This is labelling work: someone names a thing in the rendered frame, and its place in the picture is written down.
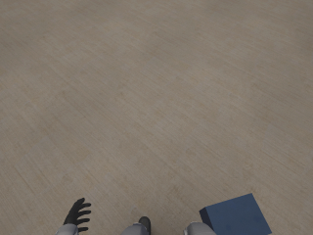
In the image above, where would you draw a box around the carton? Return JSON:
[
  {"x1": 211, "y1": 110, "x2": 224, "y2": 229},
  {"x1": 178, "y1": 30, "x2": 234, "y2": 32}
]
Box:
[{"x1": 199, "y1": 193, "x2": 272, "y2": 235}]

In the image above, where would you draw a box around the robot right thigh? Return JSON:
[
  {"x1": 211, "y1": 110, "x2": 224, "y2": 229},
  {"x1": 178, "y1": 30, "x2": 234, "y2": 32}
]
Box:
[{"x1": 183, "y1": 222, "x2": 217, "y2": 235}]

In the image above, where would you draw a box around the robot left forearm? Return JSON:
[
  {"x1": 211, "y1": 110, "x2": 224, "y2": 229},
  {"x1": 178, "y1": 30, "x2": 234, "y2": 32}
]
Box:
[{"x1": 55, "y1": 223, "x2": 79, "y2": 235}]

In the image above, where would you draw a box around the robot left hand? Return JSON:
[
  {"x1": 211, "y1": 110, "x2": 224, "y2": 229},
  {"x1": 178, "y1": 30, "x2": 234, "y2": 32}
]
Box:
[{"x1": 63, "y1": 198, "x2": 91, "y2": 233}]

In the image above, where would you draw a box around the robot left thigh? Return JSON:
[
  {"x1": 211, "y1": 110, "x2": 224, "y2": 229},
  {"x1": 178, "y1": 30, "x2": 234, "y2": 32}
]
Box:
[{"x1": 120, "y1": 225, "x2": 150, "y2": 235}]

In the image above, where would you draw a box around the robot thigh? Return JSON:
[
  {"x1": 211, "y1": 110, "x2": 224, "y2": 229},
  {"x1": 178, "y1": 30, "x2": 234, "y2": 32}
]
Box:
[
  {"x1": 183, "y1": 222, "x2": 217, "y2": 235},
  {"x1": 120, "y1": 225, "x2": 150, "y2": 235}
]

